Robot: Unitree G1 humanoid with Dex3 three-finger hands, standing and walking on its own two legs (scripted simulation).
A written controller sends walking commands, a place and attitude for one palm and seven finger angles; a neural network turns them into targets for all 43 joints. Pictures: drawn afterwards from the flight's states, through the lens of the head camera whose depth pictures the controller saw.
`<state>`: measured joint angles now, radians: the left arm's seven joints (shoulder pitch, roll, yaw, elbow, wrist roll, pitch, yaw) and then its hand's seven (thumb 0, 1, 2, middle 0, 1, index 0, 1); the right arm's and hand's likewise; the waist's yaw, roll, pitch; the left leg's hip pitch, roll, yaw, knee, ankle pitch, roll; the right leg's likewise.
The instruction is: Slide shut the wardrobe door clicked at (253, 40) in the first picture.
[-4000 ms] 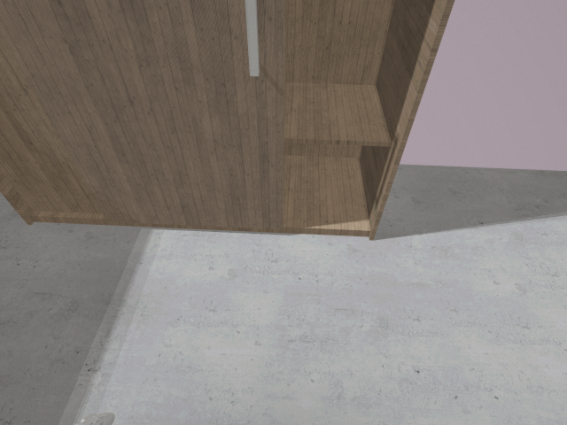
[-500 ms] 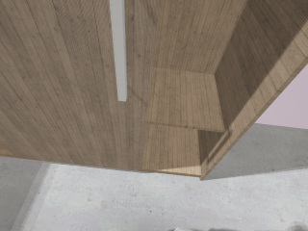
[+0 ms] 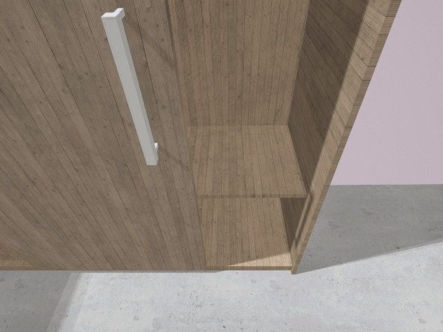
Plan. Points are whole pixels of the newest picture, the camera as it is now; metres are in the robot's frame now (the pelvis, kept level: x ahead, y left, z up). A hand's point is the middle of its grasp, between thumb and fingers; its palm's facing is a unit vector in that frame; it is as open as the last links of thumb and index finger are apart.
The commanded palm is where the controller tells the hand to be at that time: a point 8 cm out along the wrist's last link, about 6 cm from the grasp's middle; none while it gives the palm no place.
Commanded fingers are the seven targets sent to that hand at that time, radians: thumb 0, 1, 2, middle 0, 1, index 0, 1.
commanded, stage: come to a stop and stand still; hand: left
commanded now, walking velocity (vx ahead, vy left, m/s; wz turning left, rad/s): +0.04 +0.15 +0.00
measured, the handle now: (138, 98) +0.53 +0.21 +0.18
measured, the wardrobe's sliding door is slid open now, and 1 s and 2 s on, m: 0.40 0.40 0.40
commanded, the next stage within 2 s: look again from close up in 0.54 s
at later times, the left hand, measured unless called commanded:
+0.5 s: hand out of the picture +0.00 +0.18 -0.19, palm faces +0.09 -0.98 -0.18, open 7.3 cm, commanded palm none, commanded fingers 0.00 0.90 0.90 -0.20 -0.30 -0.20 -0.30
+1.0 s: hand out of the picture +0.00 +0.22 -0.19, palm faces +0.03 -0.97 -0.23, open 7.3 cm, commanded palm none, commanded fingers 0.00 0.90 0.90 -0.20 -0.30 -0.20 -0.30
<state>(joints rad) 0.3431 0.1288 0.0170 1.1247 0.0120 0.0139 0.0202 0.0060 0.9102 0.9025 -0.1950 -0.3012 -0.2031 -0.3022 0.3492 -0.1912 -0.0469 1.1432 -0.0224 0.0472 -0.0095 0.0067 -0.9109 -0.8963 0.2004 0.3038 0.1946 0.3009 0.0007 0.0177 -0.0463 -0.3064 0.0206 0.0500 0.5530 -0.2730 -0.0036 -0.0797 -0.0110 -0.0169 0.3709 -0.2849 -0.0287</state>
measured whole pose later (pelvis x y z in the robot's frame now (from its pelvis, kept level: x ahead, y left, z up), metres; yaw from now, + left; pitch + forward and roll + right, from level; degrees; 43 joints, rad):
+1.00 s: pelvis -0.01 +0.03 -0.02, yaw +1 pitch -1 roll +0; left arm 0.27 0.18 -0.01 1.06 0.01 0.00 0.03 0.01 0.91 0.90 -0.20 -0.30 -0.20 -0.30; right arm 0.29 -0.17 0.01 1.07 -0.02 0.00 -0.01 0.01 -0.92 -0.90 0.20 0.30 0.20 0.30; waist 0.00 0.01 0.02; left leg -0.25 0.02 0.06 0.57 -0.30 0.01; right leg -0.18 -0.04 -0.02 0.56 -0.37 0.02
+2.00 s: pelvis +0.02 +0.03 -0.02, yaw +2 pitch +0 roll -1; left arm 0.35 0.16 0.02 1.10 0.02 -0.02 0.02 0.01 0.91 0.90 -0.20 -0.30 -0.20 -0.30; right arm 0.31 -0.17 0.00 1.11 -0.02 0.00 -0.01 0.01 -0.91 -0.90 0.20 0.30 0.20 0.30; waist 0.02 -0.01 0.00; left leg -0.26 0.04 0.05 0.62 -0.37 0.01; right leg -0.14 -0.02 -0.05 0.54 -0.41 0.00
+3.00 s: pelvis +0.08 +0.04 -0.01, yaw +3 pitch +1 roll +0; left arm 0.33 0.13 -0.02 1.12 0.01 -0.02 0.03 0.01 0.91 0.90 -0.20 -0.30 -0.20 -0.30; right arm 0.25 -0.18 -0.01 1.05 -0.01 0.00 -0.01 0.01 -0.93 -0.90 0.20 0.30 0.20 0.30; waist 0.01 0.01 0.02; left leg -0.20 0.05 0.10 0.50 -0.30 0.00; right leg -0.25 -0.03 -0.09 0.48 -0.24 -0.01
